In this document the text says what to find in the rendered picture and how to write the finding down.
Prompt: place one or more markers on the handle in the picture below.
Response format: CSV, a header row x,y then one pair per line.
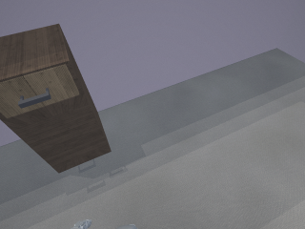
x,y
23,103

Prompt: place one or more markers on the cabinet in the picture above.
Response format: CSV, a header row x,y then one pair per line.
x,y
66,133

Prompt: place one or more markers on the drawer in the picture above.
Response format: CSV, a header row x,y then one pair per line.
x,y
57,79

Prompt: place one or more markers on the left robot hand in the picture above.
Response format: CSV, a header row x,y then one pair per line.
x,y
84,224

